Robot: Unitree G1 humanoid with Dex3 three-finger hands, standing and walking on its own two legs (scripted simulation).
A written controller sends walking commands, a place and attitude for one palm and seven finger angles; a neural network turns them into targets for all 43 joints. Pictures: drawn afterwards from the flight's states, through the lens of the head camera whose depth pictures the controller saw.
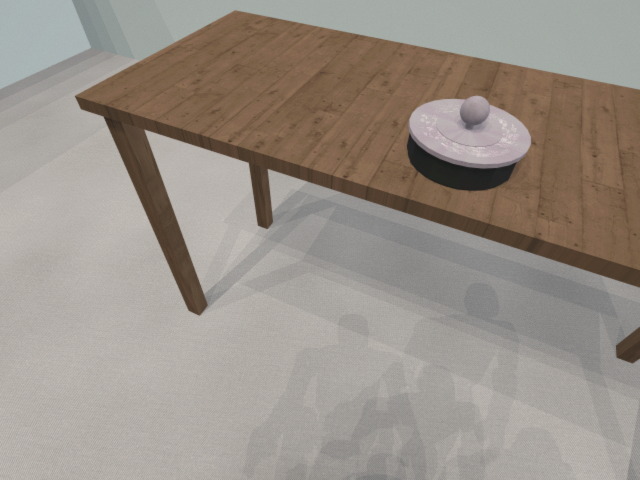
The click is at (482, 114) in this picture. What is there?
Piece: lid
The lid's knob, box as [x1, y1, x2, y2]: [460, 96, 489, 124]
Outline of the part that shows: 472,96 466,99 461,105 460,115 466,123 477,124 486,118 489,112 489,105 483,97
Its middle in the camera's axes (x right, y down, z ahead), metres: +0.24 -0.20 +0.61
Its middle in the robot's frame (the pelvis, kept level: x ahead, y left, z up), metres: +0.62 -0.21 +0.17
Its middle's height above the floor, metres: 0.94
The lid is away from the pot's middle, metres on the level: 0.00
